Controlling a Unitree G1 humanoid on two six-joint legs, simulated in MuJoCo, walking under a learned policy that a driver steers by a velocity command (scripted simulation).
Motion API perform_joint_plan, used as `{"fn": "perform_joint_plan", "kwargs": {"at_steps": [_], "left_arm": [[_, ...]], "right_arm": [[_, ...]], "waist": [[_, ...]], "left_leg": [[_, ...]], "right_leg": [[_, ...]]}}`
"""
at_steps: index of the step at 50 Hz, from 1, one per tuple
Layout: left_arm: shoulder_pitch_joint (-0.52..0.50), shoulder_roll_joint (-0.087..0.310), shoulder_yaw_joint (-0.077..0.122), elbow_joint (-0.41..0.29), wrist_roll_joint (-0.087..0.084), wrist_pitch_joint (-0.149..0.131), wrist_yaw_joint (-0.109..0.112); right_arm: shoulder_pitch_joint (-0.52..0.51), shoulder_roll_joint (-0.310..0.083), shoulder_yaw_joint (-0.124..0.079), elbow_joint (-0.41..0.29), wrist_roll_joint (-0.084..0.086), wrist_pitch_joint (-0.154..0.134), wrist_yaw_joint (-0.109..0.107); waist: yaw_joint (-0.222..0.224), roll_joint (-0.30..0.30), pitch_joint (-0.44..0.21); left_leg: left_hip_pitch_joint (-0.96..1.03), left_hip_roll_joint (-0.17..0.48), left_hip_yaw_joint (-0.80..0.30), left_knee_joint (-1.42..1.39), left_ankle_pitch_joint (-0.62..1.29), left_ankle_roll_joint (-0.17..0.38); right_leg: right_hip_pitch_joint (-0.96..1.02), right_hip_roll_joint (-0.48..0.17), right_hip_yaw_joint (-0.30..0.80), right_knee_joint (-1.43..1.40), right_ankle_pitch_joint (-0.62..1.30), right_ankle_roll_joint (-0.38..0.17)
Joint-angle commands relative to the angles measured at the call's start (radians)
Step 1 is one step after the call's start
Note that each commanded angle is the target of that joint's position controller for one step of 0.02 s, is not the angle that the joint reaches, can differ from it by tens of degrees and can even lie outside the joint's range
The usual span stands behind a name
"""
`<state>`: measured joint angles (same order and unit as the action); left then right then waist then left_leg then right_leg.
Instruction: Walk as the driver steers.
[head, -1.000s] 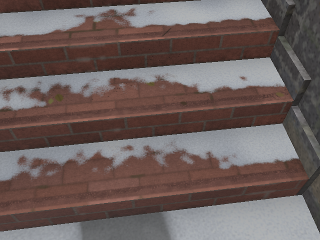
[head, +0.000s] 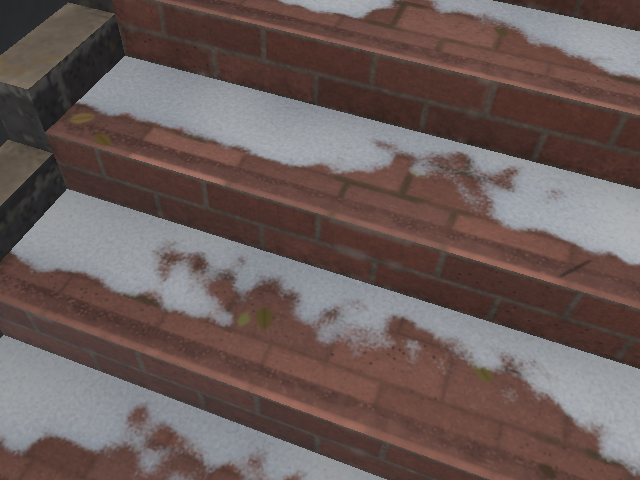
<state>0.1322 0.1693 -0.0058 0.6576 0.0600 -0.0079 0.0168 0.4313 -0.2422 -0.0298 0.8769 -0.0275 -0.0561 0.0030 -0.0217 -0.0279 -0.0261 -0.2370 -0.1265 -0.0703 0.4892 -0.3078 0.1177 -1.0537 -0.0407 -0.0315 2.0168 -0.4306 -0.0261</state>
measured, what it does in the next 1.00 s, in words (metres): climbs, turning right: right foot 0.15 m higher, then left foot 0.15 m higher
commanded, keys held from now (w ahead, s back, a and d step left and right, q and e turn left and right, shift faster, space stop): w+e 0.82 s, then w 0.18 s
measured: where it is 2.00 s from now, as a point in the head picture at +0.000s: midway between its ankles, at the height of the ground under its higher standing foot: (526, 47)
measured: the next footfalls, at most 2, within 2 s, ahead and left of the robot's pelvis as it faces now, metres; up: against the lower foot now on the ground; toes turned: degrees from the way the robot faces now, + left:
right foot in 0.24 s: +0.28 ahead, -0.11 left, +0.15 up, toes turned -7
left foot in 0.72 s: +0.63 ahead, -0.03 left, +0.31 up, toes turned -17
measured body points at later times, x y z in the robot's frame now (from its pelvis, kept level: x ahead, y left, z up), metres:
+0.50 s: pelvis +0.28 -0.07 +0.13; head +0.28 -0.08 +0.58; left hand +0.23 +0.16 -0.01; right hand +0.44 -0.30 +0.05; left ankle +0.39 +0.10 -0.31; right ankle +0.24 -0.10 -0.58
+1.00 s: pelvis +0.58 -0.13 +0.30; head +0.57 -0.13 +0.75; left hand +0.84 +0.00 +0.20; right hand +0.43 -0.29 +0.14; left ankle +0.59 -0.02 -0.43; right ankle +0.57 -0.28 -0.15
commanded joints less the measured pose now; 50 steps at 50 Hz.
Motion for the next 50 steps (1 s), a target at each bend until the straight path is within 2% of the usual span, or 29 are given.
{"fn": "perform_joint_plan", "kwargs": {"at_steps": [1, 6, 8, 11, 12, 13, 14, 15, 16, 18, 20, 21, 23, 24, 28, 31, 32, 34, 36, 37, 38, 39, 40, 41, 42, 44, 47, 48, 50], "left_arm": [[-0.193, -0.021, -0.027, -0.162, -0.006, -0.012, 0.012], [-0.288, -0.025, -0.062, -0.274, -0.009, 0.018, -0.001], [-0.12, -0.031, -0.061, -0.186, -0.02, 0.023, -0.007], [0.19, 0.077, -0.005, -0.059, -0.049, 0.014, -0.003], [0.236, 0.12, 0.017, -0.018, -0.034, 0.002, -0.01], [0.282, 0.193, 0.043, 0.022, -0.017, -0.004, -0.005], [0.267, 0.279, 0.079, 0.059, -0.046, 0.026, 0.021], [0.165, 0.235, 0.082, 0.061, -0.062, 0.018, 0.02], [0.338, 0.155, 0.049, 0.125, 0.014, -0.005, -0.048], [0.263, 0.028, 0.023, 0.271, 0.042, -0.038, -0.098], [0.199, -0.048, -0.01, 0.341, 0.045, -0.05, -0.113], [0.188, -0.037, -0.016, 0.358, 0.065, -0.062, -0.119], [0.119, 0.044, 0.0, 0.297, 0.05, -0.099, -0.112], [0.308, 0.049, -0.009, 0.354, 0.058, -0.11, -0.096], [0.596, 0.053, -0.027, 0.466, 0.092, -0.096, -0.115], [0.559, 0.041, -0.03, 0.447, 0.034, -0.102, -0.137], [0.367, 0.071, -0.023, 0.364, 0.004, -0.115, -0.147], [0.395, 0.194, 0.001, 0.35, -0.029, -0.147, -0.159], [0.346, 0.275, 0.054, 0.355, -0.048, -0.141, -0.156], [0.337, 0.206, 0.053, 0.352, 0.007, -0.134, -0.16], [0.501, 0.036, 0.01, 0.362, 0.089, -0.126, -0.183], [0.406, 0.1, 0.058, 0.408, 0.001, -0.096, -0.189], [0.281, 0.1, 0.063, 0.354, -0.027, -0.088, -0.182], [0.236, 0.067, 0.06, 0.342, -0.031, -0.083, -0.15], [0.207, 0.06, 0.055, 0.321, -0.011, -0.072, -0.122], [0.153, -0.052, 0.011, 0.25, -0.008, -0.047, -0.108], [0.042, -0.05, -0.012, 0.201, -0.046, -0.035, -0.109], [-0.071, -0.065, -0.029, 0.157, -0.05, -0.034, -0.112], [-0.164, -0.072, -0.059, 0.088, -0.053, -0.031, -0.088]], "right_arm": [[0.106, -0.108, -0.01, 0.025, -0.004, -0.026, -0.002], [0.08, -0.122, 0.003, 0.086, 0.026, -0.012, -0.059], [0.009, -0.103, 0.011, 0.051, 0.038, -0.008, -0.054], [-0.027, -0.242, -0.037, 0.017, 0.066, -0.024, -0.04], [-0.037, -0.242, -0.049, 0.0, 0.056, -0.028, -0.03], [-0.03, -0.165, -0.045, -0.035, 0.036, -0.041, -0.007], [-0.022, -0.12, -0.045, -0.081, -0.025, -0.042, 0.029], [-0.019, -0.056, -0.026, -0.121, -0.061, -0.042, 0.048], [-0.153, -0.047, -0.015, -0.102, 0.013, -0.002, 0.099], [-0.133, -0.008, 0.011, -0.158, -0.029, 0.002, 0.076], [-0.168, 0.029, 0.05, -0.182, -0.04, 0.016, 0.057], [-0.18, 0.027, 0.06, -0.202, -0.026, 0.02, 0.043], [-0.269, -0.005, 0.06, -0.235, 0.019, 0.0, 0.046], [-0.33, 0.043, 0.078, -0.246, 0.02, -0.008, 0.06], [-0.559, 0.046, 0.107, -0.291, 0.001, -0.001, 0.047], [-0.821, 0.093, 0.112, -0.392, -0.03, 0.047, 0.039], [-0.718, 0.109, 0.11, -0.379, -0.039, 0.059, 0.055], [-0.676, 0.013, 0.082, -0.379, -0.014, 0.091, 0.078], [-0.453, -0.068, 0.045, -0.314, 0.008, 0.093, 0.044], [-0.109, -0.084, 0.025, -0.2, 0.011, 0.081, 0.019], [0.128, -0.11, 0.021, -0.09, 0.025, 0.074, 0.017], [0.167, -0.115, 0.013, -0.109, -0.042, 0.082, 0.021], [0.024, -0.128, 0.008, -0.077, -0.038, 0.039, 0.017], [-0.131, -0.049, 0.015, -0.05, -0.011, 0.01, 0.031], [-0.189, 0.109, 0.059, 0.003, -0.008, 0.003, 0.049], [-0.238, 0.238, 0.093, 0.09, -0.008, -0.015, 0.043], [-0.213, 0.172, 0.061, 0.119, -0.058, -0.037, 0.035], [-0.114, 0.135, 0.057, 0.165, -0.09, -0.031, 0.036], [-0.03, 0.136, 0.067, 0.213, -0.119, -0.022, 0.047]], "waist": [[-0.013, 0.075, 0.095], [0.023, 0.036, 0.1], [0.076, 0.034, -0.023], [0.207, 0.217, -0.285], [0.225, 0.174, -0.309], [0.203, -0.047, -0.24], [0.138, -0.334, -0.298], [0.06, -0.119, -0.215], [0.22, 0.074, 0.138], [0.041, 0.073, 0.036], [-0.05, 0.089, 0.027], [-0.088, 0.076, 0.004], [-0.1, 0.027, -0.039], [-0.046, -0.077, -0.049], [0.077, -0.042, 0.024], [0.109, -0.093, 0.029], [-0.014, -0.15, 0.018], [-0.055, -0.199, -0.083], [-0.139, -0.17, -0.116], [-0.203, -0.044, -0.356], [-0.155, 0.328, -0.641], [-0.249, 0.319, -0.423], [-0.167, 0.174, -0.135], [-0.082, 0.092, -0.077], [-0.024, -0.051, -0.114], [0.074, -0.033, -0.092], [0.081, 0.01, -0.024], [0.041, 0.111, -0.011], [0.04, 0.081, -0.004]], "left_leg": [[0.162, 0.329, -0.318, -0.219, 0.009, 0.132], [0.097, 0.317, -0.15, -0.494, 0.3, 0.091], [0.091, 0.274, 0.093, -0.425, 1.011, 0.064], [0.244, 0.366, 0.09, 0.019, 1.921, 0.074], [0.241, 0.325, 0.117, 0.255, 1.822, 0.057], [-0.054, 0.196, 0.082, 0.649, 1.145, -0.003], [-0.336, -0.013, 0.049, 1.101, 0.203, -0.063], [-0.466, 0.058, -0.044, 1.341, 0.174, -0.061], [-0.843, -0.021, -0.303, 1.606, 0.342, 0.019], [-0.972, -0.002, -0.302, 1.637, 0.333, 0.114], [-1.095, 0.066, -0.226, 1.609, 0.306, 0.154], [-1.075, 0.103, -0.158, 1.551, 0.342, 0.152], [-0.84, 0.14, 0.042, 1.452, 0.338, 0.081], [-0.931, 0.132, 0.083, 1.642, 0.268, 0.053], [-1.276, 0.15, 0.076, 1.498, 0.171, 0.052], [-1.003, 0.186, 0.203, 1.144, 0.08, 0.01], [-0.672, 0.154, 0.283, 1.002, 0.06, 0.005], [-0.396, 0.031, 0.315, 0.836, 0.054, -0.069], [-0.333, -0.006, 0.233, 0.425, -0.002, -0.059], [0.077, 0.091, 0.002, 0.377, 0.224, 0.028], [0.576, 0.385, -0.571, 0.182, 0.369, 0.34], [0.32, 0.504, -0.943, -0.109, -0.036, 0.386], [0.111, 0.463, -0.809, -0.137, -0.303, 0.264], [-0.019, 0.465, -0.63, -0.095, -0.211, 0.257], [-0.056, 0.455, -0.459, -0.088, -0.04, 0.234], [-0.133, 0.343, -0.152, -0.098, 0.113, 0.116], [-0.212, 0.268, 0.112, -0.197, 0.124, 0.075], [-0.182, 0.301, 0.068, -0.262, 0.12, 0.113], [-0.068, 0.345, 0.019, -0.298, 0.063, 0.107]], "right_leg": [[-0.426, -0.001, -0.019, 0.165, -0.06, -0.031], [-0.15, -0.032, -0.087, -0.316, -0.055, -0.065], [0.272, 0.015, -0.164, -0.528, -0.033, -0.105], [0.691, 0.135, -0.164, -0.791, -0.035, -0.122], [0.796, 0.173, -0.105, -1.005, -0.019, -0.144], [0.911, -0.011, 0.394, -1.285, 0.059, -0.255], [0.978, -0.187, 1.03, -1.688, 0.201, -0.356], [0.893, -0.214, 1.027, -1.702, -0.003, -0.352], [0.741, -0.161, 0.909, -1.619, -0.112, -0.311], [0.76, -0.145, 0.686, -1.599, 0.142, -0.275], [0.686, -0.077, 0.448, -1.592, 0.075, -0.224], [0.622, -0.034, 0.352, -1.611, 0.094, -0.172], [0.384, 0.056, 0.184, -1.661, 0.193, -0.1], [0.491, 0.061, 0.225, -1.656, 0.235, -0.105], [0.84, -0.005, 0.375, -1.658, 0.174, -0.146], [0.673, -0.094, 0.44, -1.849, 0.476, -0.232], [0.51, -0.102, 0.345, -1.859, 0.908, -0.246], [0.615, -0.151, 0.322, -1.791, 1.706, -0.271], [0.938, -0.191, 0.304, -1.558, 1.981, -0.21], [0.842, -0.151, 0.309, -1.214, 1.943, -0.155], [0.431, 0.013, 0.327, -0.867, 1.025, -0.113], [0.221, 0.187, 0.368, -0.25, 0.453, -0.108], [-0.024, 0.14, 0.352, 0.014, 0.534, -0.142], [-0.084, 0.111, 0.305, 0.11, 0.498, -0.179], [-0.07, 0.093, 0.308, 0.11, 0.45, -0.23], [-0.098, 0.03, 0.271, 0.037, 0.427, -0.273], [-0.156, 0.008, 0.13, -0.069, 0.259, -0.243], [-0.233, 0.007, 0.064, 0.146, 0.145, -0.255], [-0.424, -0.008, 0.133, 0.152, 0.143, -0.298]]}}
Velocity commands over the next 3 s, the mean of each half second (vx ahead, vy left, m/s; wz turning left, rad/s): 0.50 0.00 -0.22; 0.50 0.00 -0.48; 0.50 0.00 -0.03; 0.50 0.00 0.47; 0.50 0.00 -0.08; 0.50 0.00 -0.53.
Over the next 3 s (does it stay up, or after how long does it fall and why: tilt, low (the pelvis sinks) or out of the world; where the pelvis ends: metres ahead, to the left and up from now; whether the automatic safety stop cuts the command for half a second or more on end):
stays up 1.61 -0.47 0.90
